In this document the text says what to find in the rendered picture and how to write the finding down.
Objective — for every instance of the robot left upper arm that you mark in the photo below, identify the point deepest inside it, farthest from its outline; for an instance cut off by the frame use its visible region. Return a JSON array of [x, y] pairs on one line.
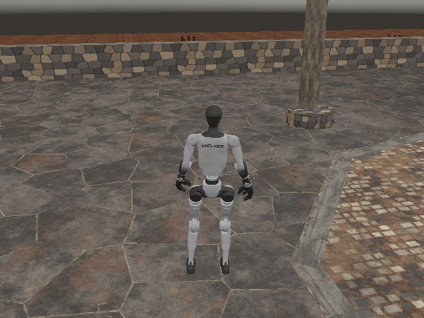
[[188, 150]]

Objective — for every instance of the robot left thigh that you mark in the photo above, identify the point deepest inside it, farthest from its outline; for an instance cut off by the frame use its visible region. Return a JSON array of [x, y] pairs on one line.
[[195, 197]]

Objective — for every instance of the robot right forearm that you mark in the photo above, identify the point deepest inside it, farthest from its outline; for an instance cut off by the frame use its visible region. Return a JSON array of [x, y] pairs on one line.
[[244, 176]]

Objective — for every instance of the robot right upper arm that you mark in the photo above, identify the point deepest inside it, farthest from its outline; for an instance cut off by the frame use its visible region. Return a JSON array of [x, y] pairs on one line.
[[237, 152]]

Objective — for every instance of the robot left hand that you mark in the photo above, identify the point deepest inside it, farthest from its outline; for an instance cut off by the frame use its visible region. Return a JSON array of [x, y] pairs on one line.
[[185, 182]]

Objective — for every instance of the robot head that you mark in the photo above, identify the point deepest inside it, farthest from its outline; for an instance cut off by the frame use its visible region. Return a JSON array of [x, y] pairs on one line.
[[213, 115]]

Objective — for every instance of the robot left forearm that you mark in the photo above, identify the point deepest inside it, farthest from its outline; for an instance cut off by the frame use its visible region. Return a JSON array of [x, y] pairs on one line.
[[182, 173]]

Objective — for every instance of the robot right hand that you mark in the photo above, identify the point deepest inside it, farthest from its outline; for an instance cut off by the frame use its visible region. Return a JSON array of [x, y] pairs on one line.
[[248, 190]]

